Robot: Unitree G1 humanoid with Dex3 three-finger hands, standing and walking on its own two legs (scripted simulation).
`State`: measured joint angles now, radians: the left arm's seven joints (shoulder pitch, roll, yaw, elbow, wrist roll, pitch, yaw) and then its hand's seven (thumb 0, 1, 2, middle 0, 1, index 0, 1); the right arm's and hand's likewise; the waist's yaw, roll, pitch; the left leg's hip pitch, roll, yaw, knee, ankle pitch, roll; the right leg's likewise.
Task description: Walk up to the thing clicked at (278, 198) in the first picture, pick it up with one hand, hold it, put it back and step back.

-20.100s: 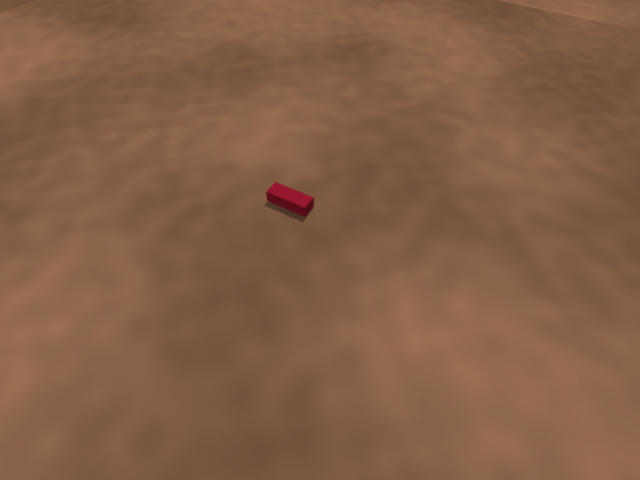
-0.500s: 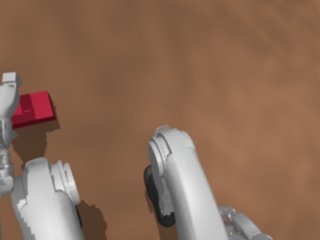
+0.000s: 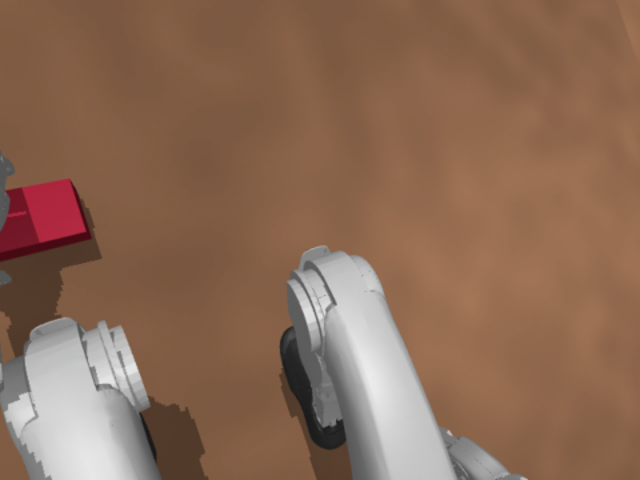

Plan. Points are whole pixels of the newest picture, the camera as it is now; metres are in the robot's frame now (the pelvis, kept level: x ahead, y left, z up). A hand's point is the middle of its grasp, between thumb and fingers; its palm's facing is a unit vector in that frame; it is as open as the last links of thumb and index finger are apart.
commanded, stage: close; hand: left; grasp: from above
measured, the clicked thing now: out of the picture +0.44 +0.27 -0.27
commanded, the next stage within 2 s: settle in 1.84 s
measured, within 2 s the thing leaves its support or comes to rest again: neither
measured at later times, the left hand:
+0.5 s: hand out of the picture +0.43 +0.28 -0.24, palm faces -0.46 -0.11 -0.88, open 12.4 cm
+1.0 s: hand out of the picture +0.43 +0.29 -0.24, palm faces -0.46 -0.13 -0.88, open 11.2 cm
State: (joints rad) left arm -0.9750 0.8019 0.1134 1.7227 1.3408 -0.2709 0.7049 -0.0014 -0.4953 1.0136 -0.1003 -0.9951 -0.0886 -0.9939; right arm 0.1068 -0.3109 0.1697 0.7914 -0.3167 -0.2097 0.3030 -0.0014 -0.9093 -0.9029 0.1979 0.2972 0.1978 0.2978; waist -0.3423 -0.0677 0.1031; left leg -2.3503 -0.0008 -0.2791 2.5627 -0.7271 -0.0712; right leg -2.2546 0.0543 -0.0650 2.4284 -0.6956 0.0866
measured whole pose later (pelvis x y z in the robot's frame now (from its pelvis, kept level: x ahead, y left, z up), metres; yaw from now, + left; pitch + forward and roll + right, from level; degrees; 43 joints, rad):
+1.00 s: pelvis -0.01 +0.01 +0.00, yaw -2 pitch +27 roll -14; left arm -1.01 0.88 0.11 1.77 1.28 -0.22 0.67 0.00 -0.09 0.74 -0.39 -0.83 -0.41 -0.81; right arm 0.09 -0.36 0.21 0.76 -0.30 -0.29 0.34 0.00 -0.92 -0.91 0.19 0.30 0.19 0.30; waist -0.37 -0.09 0.16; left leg -2.34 0.00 -0.30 2.57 -0.72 -0.04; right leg -2.22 0.06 -0.09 2.40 -0.68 0.09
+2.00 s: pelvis -0.01 +0.01 +0.01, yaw -2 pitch +26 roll -14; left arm -1.01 0.88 0.09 1.75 1.29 -0.22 0.71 -0.04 0.04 0.45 -0.65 -0.55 -0.66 -0.51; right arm 0.09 -0.34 0.24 0.73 -0.31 -0.28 0.32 0.00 -0.91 -0.91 0.20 0.30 0.20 0.30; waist -0.37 -0.10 0.17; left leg -2.33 0.01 -0.30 2.55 -0.71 -0.04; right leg -2.20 0.06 -0.10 2.37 -0.66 0.09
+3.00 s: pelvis -0.01 -0.01 +0.05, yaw +4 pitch +33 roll -7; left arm -0.93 0.65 0.02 1.38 1.23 -0.18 0.37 -0.03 -0.03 0.53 -0.69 -0.53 -0.71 -0.50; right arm 0.17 -0.30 0.04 0.74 -0.13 -0.08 0.18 0.00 -0.93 -0.91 0.20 0.30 0.20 0.30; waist -0.22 0.03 -0.06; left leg -2.29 0.01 -0.18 2.36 -0.65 -0.05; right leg -2.21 0.01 -0.02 2.29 -0.65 0.07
